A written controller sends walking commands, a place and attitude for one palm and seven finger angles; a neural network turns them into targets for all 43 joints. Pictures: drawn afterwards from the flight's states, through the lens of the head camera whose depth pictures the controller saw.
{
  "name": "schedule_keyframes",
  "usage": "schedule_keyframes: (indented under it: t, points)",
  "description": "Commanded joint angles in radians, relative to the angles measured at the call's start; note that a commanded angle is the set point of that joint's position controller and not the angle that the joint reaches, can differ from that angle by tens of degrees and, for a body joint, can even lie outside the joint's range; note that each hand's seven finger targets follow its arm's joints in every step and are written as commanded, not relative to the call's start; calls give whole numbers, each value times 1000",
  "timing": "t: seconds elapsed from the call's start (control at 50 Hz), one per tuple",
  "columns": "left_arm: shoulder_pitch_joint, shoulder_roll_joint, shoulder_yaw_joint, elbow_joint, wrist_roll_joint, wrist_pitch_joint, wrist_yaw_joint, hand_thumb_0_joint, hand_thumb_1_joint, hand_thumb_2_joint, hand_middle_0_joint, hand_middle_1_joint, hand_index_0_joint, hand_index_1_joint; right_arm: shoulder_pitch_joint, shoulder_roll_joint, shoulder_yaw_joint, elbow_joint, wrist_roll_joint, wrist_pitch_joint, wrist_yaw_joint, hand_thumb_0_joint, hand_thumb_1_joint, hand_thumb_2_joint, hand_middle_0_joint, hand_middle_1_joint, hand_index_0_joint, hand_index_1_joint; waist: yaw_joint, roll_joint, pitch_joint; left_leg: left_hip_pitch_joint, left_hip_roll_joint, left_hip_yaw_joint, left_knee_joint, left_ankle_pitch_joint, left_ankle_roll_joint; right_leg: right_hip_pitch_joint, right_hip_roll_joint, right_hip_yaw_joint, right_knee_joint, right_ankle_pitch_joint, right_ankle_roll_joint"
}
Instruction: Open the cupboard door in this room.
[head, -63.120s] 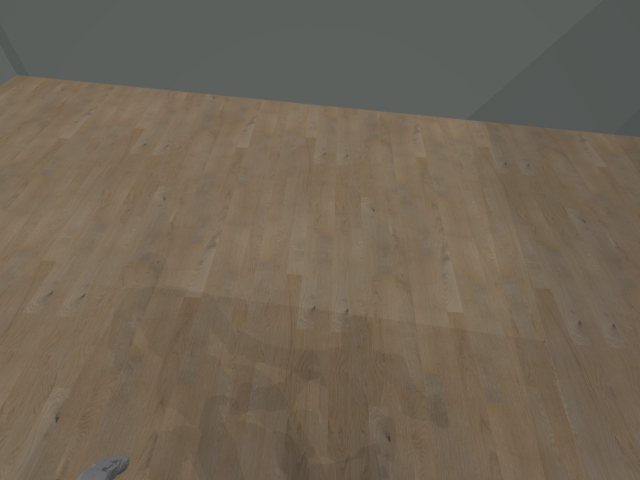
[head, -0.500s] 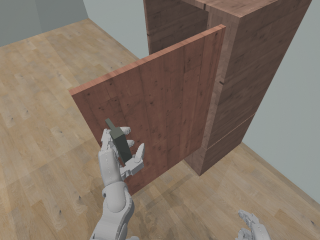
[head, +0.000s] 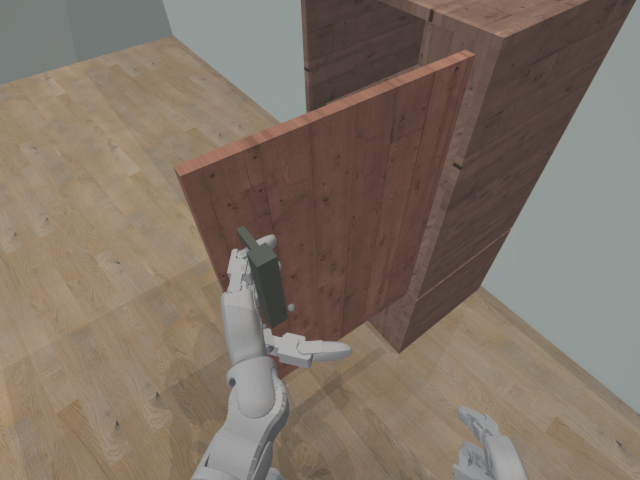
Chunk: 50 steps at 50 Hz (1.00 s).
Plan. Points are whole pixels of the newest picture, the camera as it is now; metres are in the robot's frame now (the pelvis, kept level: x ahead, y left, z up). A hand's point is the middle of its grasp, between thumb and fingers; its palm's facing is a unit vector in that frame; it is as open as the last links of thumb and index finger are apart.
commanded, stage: open thumb and fingers to let go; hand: left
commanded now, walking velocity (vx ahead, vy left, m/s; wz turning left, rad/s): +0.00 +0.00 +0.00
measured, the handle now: (260, 277) +0.35 +0.10 +0.07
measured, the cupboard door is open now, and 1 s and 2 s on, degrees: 88 90 90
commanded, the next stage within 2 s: slide the hand sideways off the handle in 0.04 s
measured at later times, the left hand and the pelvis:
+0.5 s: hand (294, 340) +0.27 +0.05 +0.07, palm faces -0.18 -0.98 +0.03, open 16.1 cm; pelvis -0.01 +0.02 +0.00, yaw -1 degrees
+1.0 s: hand (246, 369) +0.23 +0.10 +0.06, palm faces -0.08 -1.00 -0.03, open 16.2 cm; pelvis +0.01 +0.00 -0.01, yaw +0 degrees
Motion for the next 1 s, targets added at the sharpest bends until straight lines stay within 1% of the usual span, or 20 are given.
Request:
schedule_keyframes:
  t: [0.0,0.12,0.14,0.16,0.18,0.22,0.26,0.3,0.34,0.38,0.46,0.52,0.64,0.7,0.76,0.8,0.84,0.9,0.92,0.98]
  points:
    - [-251,-109,-11,-208,19,-41,38,0,-500,300,-150,-300,-150,-300,-86,-90,-29,-152,3,-48,-3,0,-900,-900,200,300,200,300,-9,-89,-214,149,-19,-12,-107,195,25,67,-1,29,-165,255,10]
    - [-304,-130,-27,-199,19,-28,49,0,-500,300,-150,-300,-150,-300,-100,-91,-27,-143,6,-48,0,0,-900,-900,200,300,200,300,-15,-78,-204,148,-17,-21,-113,164,23,40,3,19,-163,197,7]
    - [-280,-25,-236,-199,131,-64,-164,0,-500,300,-150,-300,-150,-300,-13,-132,-30,-117,11,-39,8,0,-900,-900,200,300,200,300,-107,-130,-158,171,-13,-19,-93,183,41,-7,-5,46,-154,275,10]
    - [-339,35,-169,-261,93,-105,-283,0,-500,300,-150,-300,-150,-300,-2,-129,-43,-148,24,-38,3,0,-900,-900,200,300,200,300,-80,-90,-230,177,-18,-20,-83,215,48,23,-12,51,-138,325,2]
    - [-330,64,-158,-276,76,-136,-353,0,-500,300,-150,-300,-150,-300,-7,-127,-41,-159,27,-45,-2,0,-900,-900,200,300,200,300,-60,-53,-274,194,-23,-18,-79,227,49,43,-14,59,-125,350,1]
    - [-317,71,-173,-281,29,-157,-469,0,-500,300,-150,-300,-150,-300,-8,-128,-33,-174,42,-60,-10,0,-900,-900,200,300,200,300,-69,-39,-266,212,-22,-27,-86,201,49,29,-11,55,-131,314,3]
    - [-312,44,-163,-276,-74,-136,-553,0,-500,300,-150,-300,-150,-300,-19,-128,-20,-202,65,-76,-19,0,-900,-900,200,300,200,300,-71,-27,-208,211,-23,-35,-116,131,48,24,-3,46,-164,227,3]
    - [-256,44,-92,-262,-171,-99,-560,0,-500,300,-150,-300,-150,-300,-42,-134,-12,-216,80,-91,-31,0,-900,-900,200,300,200,300,-51,-78,-161,192,-23,-42,-145,61,41,30,7,33,-199,135,10]
    - [-232,52,-36,-249,-209,-65,-526,0,-500,300,-150,-300,-150,-300,-59,-140,-5,-223,85,-94,-36,0,-900,-900,200,300,200,300,-38,-131,-126,176,-24,-44,-171,15,36,30,9,23,-217,70,15]
    - [-243,83,17,-261,-203,-56,-477,0,-500,300,-150,-300,-150,-300,-62,-141,-3,-221,78,-99,-33,0,-900,-900,200,300,200,300,-18,-127,-126,167,-26,-44,-178,16,32,30,7,19,-200,66,14]
    - [-131,153,82,-289,-123,-88,-402,0,-500,300,-150,-300,-150,-300,-47,-137,-12,-232,57,-92,-11,0,-900,-900,200,300,200,300,19,-97,-171,157,-24,-30,-161,76,31,47,4,23,-160,112,6]
    - [-61,133,59,-328,-109,-109,-406,0,-500,300,-150,-300,-150,-300,-49,-129,-11,-249,56,-85,3,0,-900,-900,200,300,200,300,21,-53,-162,149,-21,-19,-151,84,28,43,4,26,-149,125,1]
    - [46,193,102,-415,-120,-109,-440,0,-500,300,-150,-300,-150,-300,-39,-132,-16,-272,59,-70,-1,0,-900,-900,200,300,200,300,20,-47,-169,144,-20,-2,-137,116,31,75,9,44,-154,181,4]
    - [117,171,79,-465,-143,-103,-470,0,-500,300,-150,-300,-150,-300,-31,-132,-16,-284,65,-73,-5,0,-900,-900,200,300,200,300,8,-67,-157,148,-19,-2,-131,147,32,83,11,39,-151,234,10]
    - [160,190,88,-491,-160,-101,-498,0,-500,300,-150,-300,-150,-300,-25,-137,-16,-286,68,-83,-12,0,-900,-900,200,300,200,300,-3,-77,-130,134,-20,-4,-119,147,35,75,12,44,-155,245,14]
    - [212,195,92,-532,-165,-111,-516,0,-500,300,-150,-300,-150,-300,-15,-136,-21,-289,66,-94,-14,0,-900,-900,200,300,200,300,-3,-76,-153,139,-22,-3,-104,178,35,81,9,44,-140,290,17]
    - [253,222,113,-539,-170,-116,-537,0,-500,300,-150,-300,-150,-300,-7,-140,-22,-291,66,-100,-17,0,-900,-900,200,300,200,300,-4,-94,-145,121,-23,-6,-95,180,35,79,8,46,-134,302,20]
    - [272,237,119,-572,-172,-126,-565,0,-500,300,-150,-300,-150,-300,-7,-140,-23,-291,66,-109,-19,0,-900,-900,200,300,200,300,-9,-49,-145,114,-27,-3,-76,181,36,58,5,53,-122,304,21]
    - [271,247,127,-576,-177,-128,-575,0,-500,300,-150,-300,-150,-300,1,-140,-23,-291,65,-113,-22,0,-900,-900,200,300,200,300,-13,-70,-148,103,-28,-6,-70,181,37,63,2,56,-121,310,24]
    - [343,281,181,-597,-200,-135,-603,0,-500,300,-150,-300,-150,-300,3,-141,-27,-292,68,-120,-28,0,-900,-900,200,300,200,300,1,-68,-185,92,-32,1,-51,205,36,96,-3,76,-119,360,29]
